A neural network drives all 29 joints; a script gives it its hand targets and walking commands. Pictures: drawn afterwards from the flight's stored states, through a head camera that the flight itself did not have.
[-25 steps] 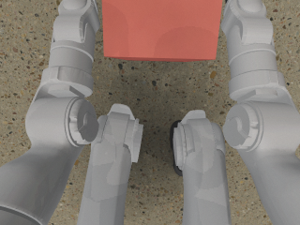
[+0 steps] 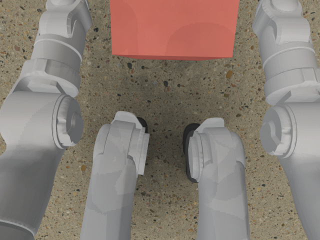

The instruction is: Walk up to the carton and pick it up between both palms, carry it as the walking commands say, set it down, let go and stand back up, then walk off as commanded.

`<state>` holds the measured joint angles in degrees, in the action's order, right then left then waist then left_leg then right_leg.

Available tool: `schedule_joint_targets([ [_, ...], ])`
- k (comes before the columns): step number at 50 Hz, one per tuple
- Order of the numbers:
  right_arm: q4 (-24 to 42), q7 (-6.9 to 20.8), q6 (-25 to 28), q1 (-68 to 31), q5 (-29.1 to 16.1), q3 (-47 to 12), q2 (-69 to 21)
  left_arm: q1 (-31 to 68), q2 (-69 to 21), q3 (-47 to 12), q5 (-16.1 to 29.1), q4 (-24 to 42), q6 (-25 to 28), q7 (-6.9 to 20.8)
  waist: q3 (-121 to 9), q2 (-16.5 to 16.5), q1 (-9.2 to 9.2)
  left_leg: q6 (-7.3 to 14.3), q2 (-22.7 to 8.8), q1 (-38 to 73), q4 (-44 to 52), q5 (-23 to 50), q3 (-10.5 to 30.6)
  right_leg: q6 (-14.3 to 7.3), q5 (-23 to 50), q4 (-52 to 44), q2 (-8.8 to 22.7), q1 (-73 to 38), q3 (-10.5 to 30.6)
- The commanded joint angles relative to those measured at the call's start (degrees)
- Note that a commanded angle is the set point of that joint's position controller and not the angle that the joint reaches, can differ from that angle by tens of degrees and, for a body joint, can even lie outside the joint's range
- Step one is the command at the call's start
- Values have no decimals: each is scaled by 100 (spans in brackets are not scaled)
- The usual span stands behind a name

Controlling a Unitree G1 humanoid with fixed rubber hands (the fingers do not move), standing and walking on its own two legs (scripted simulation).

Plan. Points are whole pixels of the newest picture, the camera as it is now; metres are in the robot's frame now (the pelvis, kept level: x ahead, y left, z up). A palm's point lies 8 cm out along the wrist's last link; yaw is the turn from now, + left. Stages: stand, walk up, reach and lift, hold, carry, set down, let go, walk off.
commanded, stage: set down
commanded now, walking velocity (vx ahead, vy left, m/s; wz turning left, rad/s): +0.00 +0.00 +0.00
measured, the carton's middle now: (171, 2) +0.54 +0.01 -0.24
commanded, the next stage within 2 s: let go in 1.40 s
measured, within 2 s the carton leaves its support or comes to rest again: neither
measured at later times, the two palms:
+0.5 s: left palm out of the picture +0.56 +0.19 -0.07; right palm out of the picture +0.57 -0.17 -0.07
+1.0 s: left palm out of the picture +0.56 +0.20 +0.09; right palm out of the picture +0.57 -0.18 +0.09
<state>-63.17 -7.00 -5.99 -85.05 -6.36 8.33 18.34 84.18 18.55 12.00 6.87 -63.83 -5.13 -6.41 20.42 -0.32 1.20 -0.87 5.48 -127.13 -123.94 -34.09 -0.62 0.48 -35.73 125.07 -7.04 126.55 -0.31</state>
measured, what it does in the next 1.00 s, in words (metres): rises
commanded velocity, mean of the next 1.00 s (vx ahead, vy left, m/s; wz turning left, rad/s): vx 0.00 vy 0.00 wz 0.00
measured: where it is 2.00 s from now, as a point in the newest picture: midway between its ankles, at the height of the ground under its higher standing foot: (163, 159)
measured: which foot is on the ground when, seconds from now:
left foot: down 0.00-1.00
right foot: down 0.00-1.00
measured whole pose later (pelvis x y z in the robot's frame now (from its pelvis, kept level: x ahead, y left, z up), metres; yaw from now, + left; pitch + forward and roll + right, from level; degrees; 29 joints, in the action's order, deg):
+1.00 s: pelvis +0.01 +0.00 +0.19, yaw +0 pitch +46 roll +1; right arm -52.7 -3.9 -11.6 -74.8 -0.9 14.7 17.0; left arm 72.9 15.8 18.1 1.2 -51.6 -11.1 -3.8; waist 1.0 -0.2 0.9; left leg 0.0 4.5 -105.2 -83.7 -24.5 1.1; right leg -0.3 -26.0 84.8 -5.0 104.8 1.8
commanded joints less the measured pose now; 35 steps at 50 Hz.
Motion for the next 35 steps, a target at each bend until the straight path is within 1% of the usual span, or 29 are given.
schedule_joint_targets([
  [1, 444, 56, 135, -1618, -156, -107, 624, 1513, 629, -162, 213, 468, 127, 38, -6873, -62, 34, -50, -252, 3300, 766, 2301, -11, 72, 2128, -935, 297, -2946, 40],
  [4, 290, 116, 127, -1604, -182, -135, 694, 1528, 697, -184, 249, 355, 125, 79, -6748, -64, 28, -37, -273, 3192, 793, 2152, 4, 55, 1962, -948, 333, -2814, 28],
  [7, 273, 154, 120, -1591, -190, -134, 747, 1538, 766, -154, 229, 363, 126, 97, -6812, -62, 55, -24, -281, 3238, 811, 2091, 3, 45, 1871, -959, 345, -2810, 9],
  [10, 724, 117, 81, -1611, -271, -179, 806, 1544, 854, -100, 212, 820, 83, 40, -7640, -63, 90, -7, -251, 3775, 873, 2284, -47, 45, 2022, -1038, 314, -3246, -52],
  [13, 1251, 31, -46, -1600, -321, -169, 925, 1521, 932, -85, 222, 1279, -60, -35, -8486, -8, 65, 2, -221, 4400, 1018, 2469, -93, 51, 2151, -1214, 271, -3654, -143],
  [17, 1616, -20, -260, -1444, -241, -46, 923, 1380, 885, 19, 154, 1656, -273, -58, -8675, 21, 75, 16, -195, 4627, 1328, 2549, -112, 32, 2172, -1534, 226, -3784, -178],
  [24, 1492, 91, -367, -936, 135, 255, 655, 842, 551, 274, -125, 1635, -399, 80, -8051, -49, 44, 44, -143, 4331, 2088, 2517, -87, 28, 2227, -2258, 193, -3653, -116],
  [29, 1442, 145, -359, -862, 291, 368, 591, 724, 493, 392, -273, 1631, -400, 136, -8114, -84, 60, 31, -109, 4466, 2624, 2634, -99, 59, 2417, -2758, 189, -3943, -84],
  [35, 1364, 199, -367, -808, 431, 485, 548, 637, 408, 494, -419, 1550, -417, 178, -8128, -143, 62, 0, -79, 4649, 3249, 2578, -135, 77, 2463, -3360, 189, -4357, -76],
])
